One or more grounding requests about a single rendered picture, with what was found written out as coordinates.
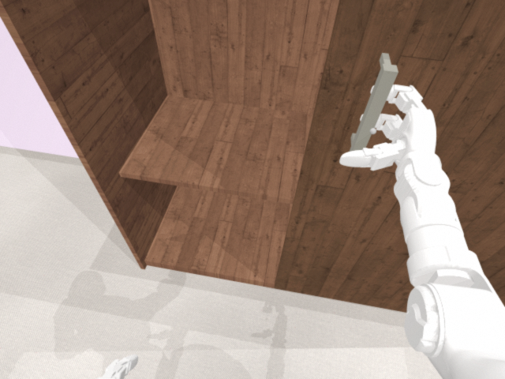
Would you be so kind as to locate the robot left hand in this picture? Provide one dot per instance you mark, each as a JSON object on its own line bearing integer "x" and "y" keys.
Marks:
{"x": 119, "y": 369}

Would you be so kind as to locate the robot right forearm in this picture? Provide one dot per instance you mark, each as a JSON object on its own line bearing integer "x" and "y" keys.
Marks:
{"x": 432, "y": 231}

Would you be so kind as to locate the wardrobe door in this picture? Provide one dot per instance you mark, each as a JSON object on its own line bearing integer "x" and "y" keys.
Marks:
{"x": 344, "y": 239}

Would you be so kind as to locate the robot right hand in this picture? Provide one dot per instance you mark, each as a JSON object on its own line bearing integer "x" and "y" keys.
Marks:
{"x": 417, "y": 132}

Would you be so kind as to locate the right robot upper arm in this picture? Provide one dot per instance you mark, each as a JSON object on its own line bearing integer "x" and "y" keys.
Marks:
{"x": 460, "y": 329}

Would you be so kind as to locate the handle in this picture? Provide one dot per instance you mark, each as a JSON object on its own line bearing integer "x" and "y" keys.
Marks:
{"x": 378, "y": 97}

